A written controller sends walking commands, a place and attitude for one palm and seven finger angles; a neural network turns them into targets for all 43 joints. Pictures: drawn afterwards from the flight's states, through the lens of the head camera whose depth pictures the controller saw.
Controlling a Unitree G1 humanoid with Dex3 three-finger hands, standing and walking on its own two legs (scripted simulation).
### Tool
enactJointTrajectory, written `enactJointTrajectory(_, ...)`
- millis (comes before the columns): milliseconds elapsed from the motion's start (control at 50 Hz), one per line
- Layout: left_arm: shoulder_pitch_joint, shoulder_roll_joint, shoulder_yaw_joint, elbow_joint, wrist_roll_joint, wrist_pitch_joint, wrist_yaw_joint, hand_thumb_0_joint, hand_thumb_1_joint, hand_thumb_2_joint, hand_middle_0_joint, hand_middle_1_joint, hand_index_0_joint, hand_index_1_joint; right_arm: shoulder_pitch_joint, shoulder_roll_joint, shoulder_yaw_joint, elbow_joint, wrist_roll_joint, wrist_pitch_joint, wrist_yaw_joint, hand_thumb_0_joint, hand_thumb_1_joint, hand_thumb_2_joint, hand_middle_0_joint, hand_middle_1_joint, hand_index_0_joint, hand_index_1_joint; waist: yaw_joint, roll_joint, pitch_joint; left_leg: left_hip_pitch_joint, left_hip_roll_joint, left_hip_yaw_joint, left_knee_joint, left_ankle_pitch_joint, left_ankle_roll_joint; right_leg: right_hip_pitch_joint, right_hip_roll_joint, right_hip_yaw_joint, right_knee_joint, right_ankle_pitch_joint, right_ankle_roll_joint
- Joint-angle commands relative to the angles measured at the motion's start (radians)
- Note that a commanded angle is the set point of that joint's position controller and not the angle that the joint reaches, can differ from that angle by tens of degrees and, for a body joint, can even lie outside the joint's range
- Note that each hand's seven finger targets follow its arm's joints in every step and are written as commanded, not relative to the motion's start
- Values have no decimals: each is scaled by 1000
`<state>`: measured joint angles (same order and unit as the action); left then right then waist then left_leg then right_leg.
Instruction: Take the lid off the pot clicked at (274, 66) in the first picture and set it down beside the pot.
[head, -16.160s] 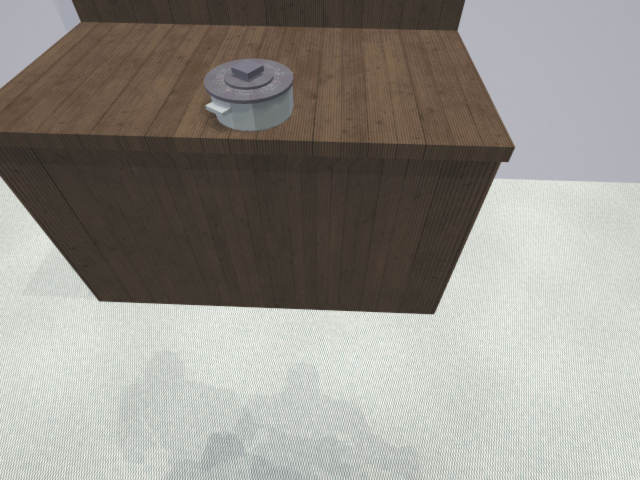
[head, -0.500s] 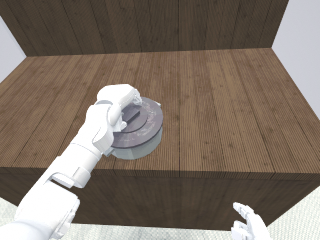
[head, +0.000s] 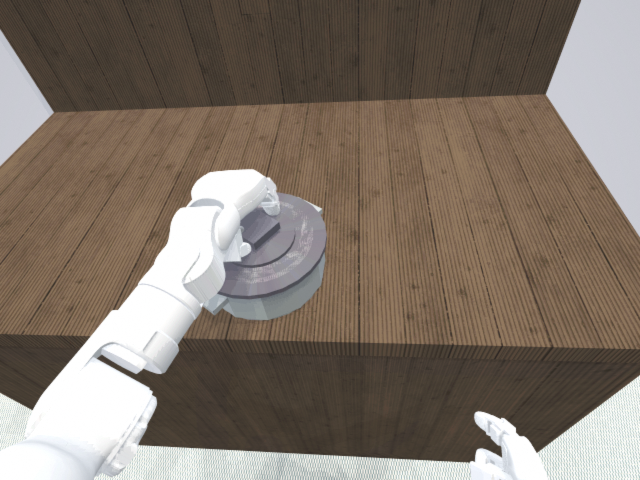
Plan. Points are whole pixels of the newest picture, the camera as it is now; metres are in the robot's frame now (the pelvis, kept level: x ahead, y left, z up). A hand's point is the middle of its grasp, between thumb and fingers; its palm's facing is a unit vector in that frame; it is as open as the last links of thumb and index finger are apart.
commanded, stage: close the fingers and squeeze the knob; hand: left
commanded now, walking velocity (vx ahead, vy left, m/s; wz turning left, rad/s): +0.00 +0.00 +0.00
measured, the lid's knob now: (254, 228) +0.43 +0.10 +0.09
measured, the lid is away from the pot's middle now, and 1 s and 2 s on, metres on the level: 0.00 0.00 0.00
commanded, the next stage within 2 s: lift the lid straight up in 0.76 s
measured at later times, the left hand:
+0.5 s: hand (239, 231) +0.40 +0.12 +0.11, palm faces -0.27 -0.04 -0.96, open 8.7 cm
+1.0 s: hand (240, 233) +0.40 +0.11 +0.11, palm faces -0.27 -0.03 -0.96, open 8.5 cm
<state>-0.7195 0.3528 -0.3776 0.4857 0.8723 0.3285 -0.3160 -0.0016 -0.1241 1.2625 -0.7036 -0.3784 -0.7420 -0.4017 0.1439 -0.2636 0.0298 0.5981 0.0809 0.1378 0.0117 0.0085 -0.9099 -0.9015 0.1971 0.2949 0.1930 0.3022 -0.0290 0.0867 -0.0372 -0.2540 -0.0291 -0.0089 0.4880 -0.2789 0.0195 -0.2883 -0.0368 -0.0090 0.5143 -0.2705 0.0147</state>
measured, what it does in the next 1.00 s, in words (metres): stands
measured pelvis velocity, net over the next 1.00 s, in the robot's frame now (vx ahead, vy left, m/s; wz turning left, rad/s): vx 0.00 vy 0.00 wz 0.00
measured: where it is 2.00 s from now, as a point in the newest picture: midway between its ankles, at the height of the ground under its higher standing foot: outside the picture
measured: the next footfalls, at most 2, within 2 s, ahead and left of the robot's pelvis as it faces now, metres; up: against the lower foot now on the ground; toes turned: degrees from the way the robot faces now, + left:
none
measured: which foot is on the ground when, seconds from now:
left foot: down 0.00-1.00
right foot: down 0.00-1.00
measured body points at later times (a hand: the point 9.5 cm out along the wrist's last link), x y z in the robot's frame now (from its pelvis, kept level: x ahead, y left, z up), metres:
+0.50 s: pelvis +0.00 +0.00 +0.00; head +0.01 -0.04 +0.45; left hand +0.41 +0.12 +0.16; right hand +0.18 -0.22 -0.11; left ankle -0.02 +0.11 -0.74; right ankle +0.00 -0.13 -0.74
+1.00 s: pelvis +0.00 +0.00 +0.00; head +0.00 -0.04 +0.45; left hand +0.41 +0.11 +0.17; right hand +0.17 -0.23 -0.11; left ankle -0.02 +0.11 -0.74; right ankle +0.00 -0.13 -0.74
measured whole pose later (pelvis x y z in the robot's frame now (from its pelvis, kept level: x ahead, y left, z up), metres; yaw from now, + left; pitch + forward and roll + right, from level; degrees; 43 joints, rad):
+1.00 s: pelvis +0.00 +0.00 +0.00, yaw +0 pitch +2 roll +1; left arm -0.69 0.36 -0.40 0.43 0.86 0.34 -0.32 0.05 0.06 1.14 -0.68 -0.68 -0.67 -0.65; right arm 0.14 -0.26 0.02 0.60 0.08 0.14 0.02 0.01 -0.91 -0.90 0.20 0.29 0.19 0.30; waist -0.03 0.10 -0.03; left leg -0.24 -0.03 -0.01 0.48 -0.27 0.02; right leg -0.28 -0.04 -0.01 0.51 -0.27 0.01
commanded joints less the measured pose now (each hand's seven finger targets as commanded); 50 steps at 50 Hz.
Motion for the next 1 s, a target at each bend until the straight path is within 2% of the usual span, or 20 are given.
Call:
enactJointTrajectory(0,-425,107,76,-181,4,-12,25,0,1,1195,-706,-669,-706,-669,-135,-90,-27,-153,5,-38,5,0,-900,-900,200,300,200,300,-5,-123,-293,99,-9,5,-46,288,38,127,40,-46,-28,362,-53)
enactJointTrajectory(120,-383,134,110,-184,-3,-14,30,0,81,1139,-712,-765,-712,-765,-139,-98,-29,-156,1,-40,8,0,-900,-900,200,300,200,300,-1,-137,-308,94,-9,0,-36,313,38,144,37,-42,-25,384,-56)
enactJointTrajectory(180,-396,136,104,-191,8,-11,34,0,64,1193,-709,-678,-743,-696,-140,-90,-24,-153,5,-40,8,0,-900,-900,200,300,200,300,2,-141,-314,99,-9,0,-39,321,35,152,41,-44,-19,391,-52)
enactJointTrajectory(200,-410,110,77,-203,12,-9,33,0,67,1203,-708,-668,-751,-690,-147,-87,-22,-153,6,-38,10,0,-900,-900,200,300,200,300,-1,-129,-307,104,-9,0,-38,329,35,139,40,-45,-20,395,-53)
enactJointTrajectory(220,-385,121,100,-208,3,-13,34,0,73,1210,-707,-663,-759,-690,-145,-93,-29,-158,2,-38,11,0,-900,-900,200,300,200,300,-1,-146,-312,101,-8,-2,-33,329,38,143,37,-45,-24,394,-55)
enactJointTrajectory(280,-402,105,75,-213,11,-7,38,0,101,1224,-710,-665,-781,-701,-149,-84,-25,-157,5,-36,13,0,-900,-900,200,300,200,300,-1,-111,-316,114,-9,-1,-34,333,35,134,41,-46,-19,386,-55)
enactJointTrajectory(420,-416,137,108,-157,7,-5,45,0,175,1249,-735,-686,-815,-723,-142,-97,-24,-143,2,-29,4,0,-900,-900,200,300,200,300,-7,-139,-297,85,-5,2,-43,272,33,123,39,-45,-30,337,-56)
enactJointTrajectory(480,-445,97,68,-177,14,-2,42,0,203,1259,-749,-695,-832,-731,-147,-87,-22,-145,5,-29,7,0,-900,-900,200,300,200,300,-6,-124,-303,98,-7,0,-45,280,31,119,41,-49,-23,339,-55)
enactJointTrajectory(520,-426,144,119,-199,5,-9,44,0,221,1266,-759,-702,-843,-736,-145,-95,-29,-152,-1,-34,7,0,-900,-900,200,300,200,300,1,-118,-329,106,-7,-4,-34,306,36,140,37,-43,-22,361,-59)
enactJointTrajectory(540,-411,114,87,-172,8,-7,42,0,229,1269,-765,-705,-849,-739,-147,-86,-21,-154,2,-34,9,0,-900,-900,200,300,200,300,1,-117,-327,99,-10,-3,-42,303,33,142,41,-47,-16,355,-56)
enactJointTrajectory(620,-427,126,100,-212,-1,-10,38,0,268,1280,-789,-720,-871,-750,-147,-92,-30,-156,1,-33,9,0,-900,-900,200,300,200,300,-3,-131,-331,101,-8,-4,-37,304,37,146,36,-44,-23,366,-57)
enactJointTrajectory(640,-414,101,74,-186,5,-7,37,0,278,1282,-795,-723,-876,-752,-148,-85,-26,-154,3,-32,10,0,-900,-900,200,300,200,300,-3,-126,-315,100,-9,2,-43,287,35,135,42,-44,-24,350,-53)
enactJointTrajectory(700,-417,102,75,-198,2,-4,37,0,312,1288,-813,-734,-888,-757,-148,-85,-25,-154,5,-33,11,0,-900,-900,200,300,200,300,1,-115,-312,104,-9,-4,-45,296,34,134,42,-47,-20,356,-56)
enactJointTrajectory(720,-411,127,106,-215,-6,-8,39,0,324,1290,-819,-738,-892,-759,-146,-94,-31,-156,1,-33,11,0,-900,-900,200,300,200,300,0,-127,-314,101,-6,-6,-42,298,36,139,39,-45,-26,358,-58)
enactJointTrajectory(740,-407,92,69,-194,-4,-5,36,0,334,1291,-824,-741,-895,-760,-149,-85,-26,-155,2,-34,13,0,-900,-900,200,300,200,300,-1,-114,-311,100,-10,-2,-49,286,35,139,42,-48,-24,346,-55)
enactJointTrajectory(800,-415,129,98,-181,-1,0,38,0,358,1291,-835,-750,-898,-761,-145,-90,-25,-148,5,-33,8,0,-900,-900,200,300,200,300,1,-139,-294,86,-11,0,-51,264,35,141,41,-43,-30,343,-52)
enactJointTrajectory(860,-444,102,71,-222,-3,-4,35,0,374,1289,-841,-756,-897,-760,-152,-86,-28,-155,4,-33,7,0,-900,-900,200,300,200,300,-2,-133,-307,99,-11,-3,-54,259,38,139,40,-45,-32,332,-53)
enactJointTrajectory(920,-463,182,139,-326,-8,-17,39,0,382,1288,-844,-759,-897,-760,-158,-93,-36,-164,-4,-42,12,0,-900,-900,200,300,200,300,8,-96,-388,139,-9,-11,-36,334,41,189,35,-33,-21,402,-58)
enactJointTrajectory(940,-445,145,105,-291,-5,-13,35,0,384,1288,-844,-759,-896,-760,-158,-81,-29,-163,-1,-45,12,0,-900,-900,200,300,200,300,7,-103,-380,134,-14,-8,-38,347,41,192,40,-36,-16,412,-55)
enactJointTrajectory(980,-465,160,114,-267,-8,-3,33,0,386,1287,-845,-760,-896,-760,-152,-85,-26,-149,4,-43,9,0,-900,-900,200,300,200,300,2,-115,-333,117,-11,-8,-51,311,38,174,42,-40,-28,391,-53)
